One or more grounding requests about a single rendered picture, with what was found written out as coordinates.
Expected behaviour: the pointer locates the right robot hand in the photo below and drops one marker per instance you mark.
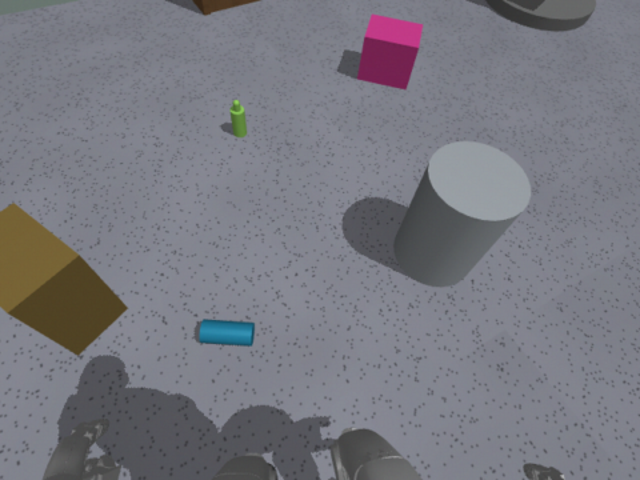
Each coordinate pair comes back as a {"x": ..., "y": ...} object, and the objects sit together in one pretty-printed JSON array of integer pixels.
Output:
[{"x": 539, "y": 472}]

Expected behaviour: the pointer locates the left robot hand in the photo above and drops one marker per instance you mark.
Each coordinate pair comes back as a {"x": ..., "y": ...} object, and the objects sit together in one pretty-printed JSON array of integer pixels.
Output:
[{"x": 70, "y": 456}]

